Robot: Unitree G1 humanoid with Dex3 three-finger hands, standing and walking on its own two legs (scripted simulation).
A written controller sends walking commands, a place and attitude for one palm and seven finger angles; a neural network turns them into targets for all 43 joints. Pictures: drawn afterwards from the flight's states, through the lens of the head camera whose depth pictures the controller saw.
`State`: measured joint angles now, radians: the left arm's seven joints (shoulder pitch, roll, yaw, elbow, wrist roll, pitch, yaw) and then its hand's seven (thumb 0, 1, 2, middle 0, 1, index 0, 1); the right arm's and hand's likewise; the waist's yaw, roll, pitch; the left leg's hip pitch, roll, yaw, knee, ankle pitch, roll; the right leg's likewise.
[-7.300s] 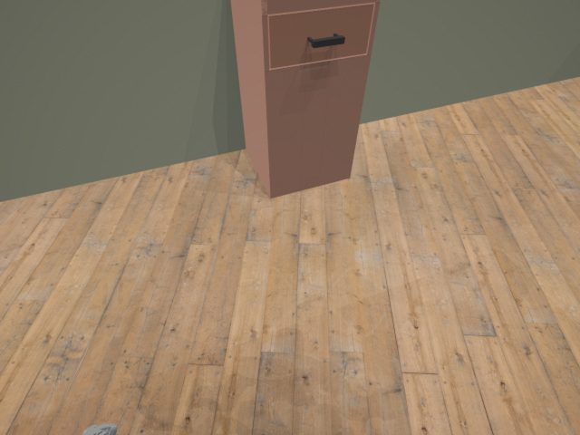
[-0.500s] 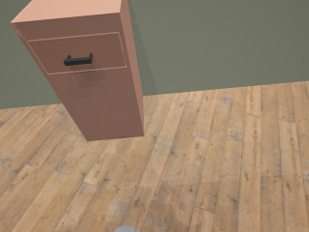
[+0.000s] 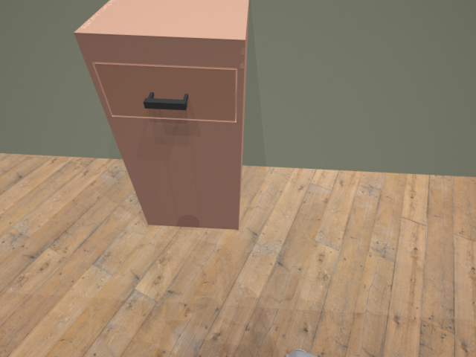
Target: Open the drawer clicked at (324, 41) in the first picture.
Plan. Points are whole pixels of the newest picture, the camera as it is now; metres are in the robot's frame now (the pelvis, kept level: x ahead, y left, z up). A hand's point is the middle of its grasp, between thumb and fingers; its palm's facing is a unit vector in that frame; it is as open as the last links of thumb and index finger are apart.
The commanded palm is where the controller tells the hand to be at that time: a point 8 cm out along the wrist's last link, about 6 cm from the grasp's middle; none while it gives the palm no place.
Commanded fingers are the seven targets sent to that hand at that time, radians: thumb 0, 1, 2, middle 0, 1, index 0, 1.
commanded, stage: take the last steps up to it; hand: left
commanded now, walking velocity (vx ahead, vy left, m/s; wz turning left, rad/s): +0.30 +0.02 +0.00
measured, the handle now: (167, 100) +0.80 +0.27 -0.01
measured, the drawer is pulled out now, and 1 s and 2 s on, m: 0.00 0.00 0.00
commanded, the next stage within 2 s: come to a stop and stand still in 0.58 s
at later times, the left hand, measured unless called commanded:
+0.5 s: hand out of the picture +0.16 +0.15 -0.17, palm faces +0.08 -0.98 -0.19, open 7.3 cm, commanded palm none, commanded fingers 0.00 0.90 0.90 -0.20 -0.30 -0.20 -0.30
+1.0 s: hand (163, 275) +0.32 +0.20 -0.17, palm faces +0.02 -0.97 -0.24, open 7.3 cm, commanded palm none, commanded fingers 0.00 0.90 0.90 -0.20 -0.30 -0.20 -0.30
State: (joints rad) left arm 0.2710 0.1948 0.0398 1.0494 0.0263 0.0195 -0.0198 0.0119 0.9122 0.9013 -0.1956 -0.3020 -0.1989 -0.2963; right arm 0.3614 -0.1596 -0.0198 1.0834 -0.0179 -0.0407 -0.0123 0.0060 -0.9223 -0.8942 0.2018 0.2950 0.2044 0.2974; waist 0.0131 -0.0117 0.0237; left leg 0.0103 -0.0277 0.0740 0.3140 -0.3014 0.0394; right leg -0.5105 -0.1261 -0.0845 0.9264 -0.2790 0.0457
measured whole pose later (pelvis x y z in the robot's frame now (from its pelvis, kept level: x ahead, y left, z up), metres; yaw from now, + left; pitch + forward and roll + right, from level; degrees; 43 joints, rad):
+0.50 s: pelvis +0.16 -0.03 +0.00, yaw +1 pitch -1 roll +0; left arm 0.32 0.16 0.04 1.09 0.03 -0.05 0.00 0.00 0.93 0.90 -0.20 -0.30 -0.20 -0.30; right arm 0.23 -0.18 -0.06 1.04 -0.03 -0.01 0.02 0.01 -0.93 -0.89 0.20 0.29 0.20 0.30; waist 0.01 0.02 0.01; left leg -0.47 0.12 0.08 0.77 -0.22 -0.03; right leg -0.12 -0.03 -0.18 0.38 -0.24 -0.02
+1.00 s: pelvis +0.27 +0.00 +0.00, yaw -1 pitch -2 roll +1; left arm 0.20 0.19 0.04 1.04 0.02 0.05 0.03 0.01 0.92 0.90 -0.20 -0.30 -0.20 -0.30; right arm 0.22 -0.14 -0.04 1.09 -0.02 0.02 -0.04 0.01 -0.93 -0.89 0.20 0.30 0.21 0.30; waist -0.01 -0.01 0.08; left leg -0.17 0.03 0.17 0.47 -0.27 0.02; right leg -0.34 -0.05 -0.08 0.72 -0.36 0.01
